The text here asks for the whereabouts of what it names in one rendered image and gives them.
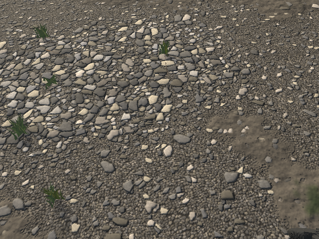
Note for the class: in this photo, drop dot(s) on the robot right hand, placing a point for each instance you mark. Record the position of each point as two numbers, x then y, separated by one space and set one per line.
303 233

